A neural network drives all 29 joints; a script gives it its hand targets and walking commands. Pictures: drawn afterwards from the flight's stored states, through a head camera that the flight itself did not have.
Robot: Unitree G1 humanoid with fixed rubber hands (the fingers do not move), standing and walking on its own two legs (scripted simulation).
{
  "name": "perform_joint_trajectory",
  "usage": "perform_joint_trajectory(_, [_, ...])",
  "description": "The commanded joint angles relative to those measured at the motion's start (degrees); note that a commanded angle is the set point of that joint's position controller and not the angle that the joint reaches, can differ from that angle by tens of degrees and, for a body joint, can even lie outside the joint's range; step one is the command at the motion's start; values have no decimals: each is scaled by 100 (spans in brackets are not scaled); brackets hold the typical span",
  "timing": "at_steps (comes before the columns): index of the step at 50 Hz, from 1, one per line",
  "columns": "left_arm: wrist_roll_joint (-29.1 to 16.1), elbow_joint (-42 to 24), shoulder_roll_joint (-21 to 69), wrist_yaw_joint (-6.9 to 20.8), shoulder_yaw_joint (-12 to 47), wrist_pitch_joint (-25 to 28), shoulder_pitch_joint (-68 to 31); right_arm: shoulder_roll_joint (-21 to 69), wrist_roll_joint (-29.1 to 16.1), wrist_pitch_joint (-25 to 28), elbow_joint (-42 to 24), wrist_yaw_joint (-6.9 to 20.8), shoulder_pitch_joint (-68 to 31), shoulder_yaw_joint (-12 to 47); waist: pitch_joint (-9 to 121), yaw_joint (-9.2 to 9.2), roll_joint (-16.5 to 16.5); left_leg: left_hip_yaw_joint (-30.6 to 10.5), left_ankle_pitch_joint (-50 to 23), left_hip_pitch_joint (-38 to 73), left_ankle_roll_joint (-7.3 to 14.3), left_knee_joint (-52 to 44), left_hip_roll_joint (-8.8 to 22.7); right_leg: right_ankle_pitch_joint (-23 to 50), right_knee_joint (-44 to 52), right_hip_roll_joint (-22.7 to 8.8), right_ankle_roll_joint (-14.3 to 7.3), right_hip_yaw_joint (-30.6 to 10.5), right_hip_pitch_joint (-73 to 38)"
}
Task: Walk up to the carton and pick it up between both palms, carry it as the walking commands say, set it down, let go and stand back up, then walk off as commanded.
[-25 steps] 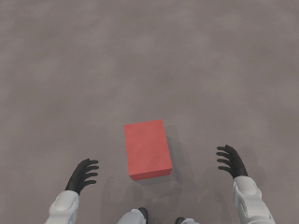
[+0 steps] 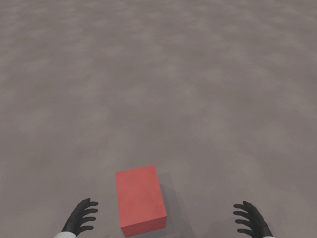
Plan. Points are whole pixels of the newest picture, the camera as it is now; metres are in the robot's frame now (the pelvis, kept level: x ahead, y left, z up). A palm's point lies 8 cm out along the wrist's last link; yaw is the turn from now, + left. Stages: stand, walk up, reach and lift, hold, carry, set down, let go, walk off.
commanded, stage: let go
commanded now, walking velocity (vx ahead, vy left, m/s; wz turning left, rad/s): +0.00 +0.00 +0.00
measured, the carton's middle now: (140, 200) +0.44 +0.12 -0.66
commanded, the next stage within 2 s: stand in 0.22 s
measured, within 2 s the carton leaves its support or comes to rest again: neither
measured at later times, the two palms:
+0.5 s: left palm out of the picture +0.14 +0.31 -0.09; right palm out of the picture +0.13 -0.27 -0.07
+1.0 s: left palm out of the picture +0.14 +0.32 -0.10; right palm out of the picture +0.12 -0.26 -0.09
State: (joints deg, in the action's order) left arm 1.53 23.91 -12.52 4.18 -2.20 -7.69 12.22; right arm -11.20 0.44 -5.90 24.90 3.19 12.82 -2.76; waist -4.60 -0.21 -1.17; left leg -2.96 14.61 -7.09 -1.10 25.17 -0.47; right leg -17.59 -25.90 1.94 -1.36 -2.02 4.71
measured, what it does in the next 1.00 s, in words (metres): stands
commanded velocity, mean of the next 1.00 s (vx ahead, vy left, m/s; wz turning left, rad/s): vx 0.00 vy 0.00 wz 0.00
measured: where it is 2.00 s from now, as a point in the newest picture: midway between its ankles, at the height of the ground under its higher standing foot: outside the picture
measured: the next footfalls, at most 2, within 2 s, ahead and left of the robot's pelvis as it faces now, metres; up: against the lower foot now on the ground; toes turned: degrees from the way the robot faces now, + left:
none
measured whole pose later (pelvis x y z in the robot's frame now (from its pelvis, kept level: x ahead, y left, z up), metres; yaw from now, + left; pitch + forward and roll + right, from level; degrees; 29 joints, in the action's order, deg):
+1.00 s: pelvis +0.01 +0.03 +0.00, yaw -1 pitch -1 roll +0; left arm 1.8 47.0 -20.9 -1.5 -0.9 0.0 10.1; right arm -19.1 1.7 0.0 50.1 -1.1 8.7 -1.7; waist -0.5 0.4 -2.0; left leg -1.0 15.8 -9.4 1.5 26.4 -2.0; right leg -17.3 -24.6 0.3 1.1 -3.9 6.3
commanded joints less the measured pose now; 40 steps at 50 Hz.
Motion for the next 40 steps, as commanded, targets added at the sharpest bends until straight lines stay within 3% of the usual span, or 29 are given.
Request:
perform_joint_trajectory(1, [-39,-641,-629,-129,-232,-175,-165,-466,-47,122,-512,-53,-258,-82,440,-105,54,327,-1133,187,-6,-97,-387,1919,369,-103,350,8,221])
perform_joint_trajectory(11, [-144,-796,-457,-404,-36,-622,-220,-789,-45,63,-256,-82,-129,-2,488,52,57,159,-1244,-30,7,50,-368,1717,85,16,168,209,448])
perform_joint_trajectory(12, [26,-79,-1307,-554,-266,-100,-370,-1169,259,230,429,-295,-319,-145,233,-125,-683,-81,-680,-790,-15,39,202,473,198,-345,286,-95,881])
perform_joint_trajectory(13, [78,22,-1278,-581,-279,157,-288,-1284,296,316,483,-371,-236,-199,299,-36,-549,-128,-229,-754,34,14,193,-122,330,-407,233,-299,865])
perform_joint_trajectory(15, [124,205,-1179,-537,-249,430,-380,-1342,326,449,694,-396,-274,-223,283,53,-79,-214,365,-860,108,-127,218,-498,301,-407,150,-405,963])
perform_joint_trajectory(18, [104,480,-1113,-446,-238,623,-336,-1352,252,562,881,-368,-500,-221,498,-15,308,-419,317,-972,192,-283,372,173,40,-343,134,-290,631])
perform_joint_trajectory(25, [63,1004,-1366,-507,-212,774,-257,-1488,198,620,1309,-411,-426,-243,871,50,262,-308,-1542,-335,169,50,430,1385,48,-476,135,-396,425])
perform_joint_trajectory(32, [45,1406,-1491,-558,-140,799,-195,-1646,175,624,1633,-457,-414,-194,862,53,205,-317,-2091,-138,178,59,480,1794,51,-519,148,-403,322])
perform_joint_trajectory(40, [38,1705,-1556,-586,-93,815,-258,-1709,147,644,1919,-467,-489,-147,802,49,133,-329,-2206,-34,191,-17,502,1893,136,-559,144,-420,284])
